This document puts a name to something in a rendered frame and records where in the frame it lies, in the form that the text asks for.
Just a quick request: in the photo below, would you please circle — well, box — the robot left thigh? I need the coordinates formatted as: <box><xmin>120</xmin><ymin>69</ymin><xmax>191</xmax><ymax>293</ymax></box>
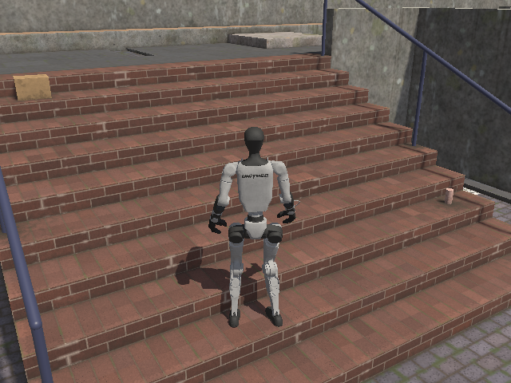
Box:
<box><xmin>228</xmin><ymin>223</ymin><xmax>244</xmax><ymax>277</ymax></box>

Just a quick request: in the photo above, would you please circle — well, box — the left robot hand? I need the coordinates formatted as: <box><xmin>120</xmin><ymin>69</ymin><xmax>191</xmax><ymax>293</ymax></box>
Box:
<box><xmin>208</xmin><ymin>219</ymin><xmax>227</xmax><ymax>234</ymax></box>

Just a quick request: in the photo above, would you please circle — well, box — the right robot hand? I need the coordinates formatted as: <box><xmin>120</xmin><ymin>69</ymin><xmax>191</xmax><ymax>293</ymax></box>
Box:
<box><xmin>277</xmin><ymin>211</ymin><xmax>296</xmax><ymax>223</ymax></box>

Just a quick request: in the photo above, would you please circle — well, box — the robot right forearm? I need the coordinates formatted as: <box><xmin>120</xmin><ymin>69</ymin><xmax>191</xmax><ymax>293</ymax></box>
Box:
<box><xmin>284</xmin><ymin>192</ymin><xmax>295</xmax><ymax>215</ymax></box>

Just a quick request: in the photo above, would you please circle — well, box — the robot left forearm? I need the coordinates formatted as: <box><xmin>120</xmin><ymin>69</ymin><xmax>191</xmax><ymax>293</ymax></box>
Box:
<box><xmin>210</xmin><ymin>195</ymin><xmax>225</xmax><ymax>223</ymax></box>

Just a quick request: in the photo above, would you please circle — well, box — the robot left foot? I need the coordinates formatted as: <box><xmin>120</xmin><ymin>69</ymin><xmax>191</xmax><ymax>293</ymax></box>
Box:
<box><xmin>229</xmin><ymin>309</ymin><xmax>240</xmax><ymax>327</ymax></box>

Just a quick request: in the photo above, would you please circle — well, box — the robot right upper arm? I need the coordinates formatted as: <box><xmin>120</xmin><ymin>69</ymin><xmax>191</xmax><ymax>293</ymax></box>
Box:
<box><xmin>271</xmin><ymin>160</ymin><xmax>291</xmax><ymax>204</ymax></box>

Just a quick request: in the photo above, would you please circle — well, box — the robot left upper arm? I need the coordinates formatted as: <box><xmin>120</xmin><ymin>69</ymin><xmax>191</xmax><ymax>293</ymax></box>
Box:
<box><xmin>217</xmin><ymin>162</ymin><xmax>238</xmax><ymax>207</ymax></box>

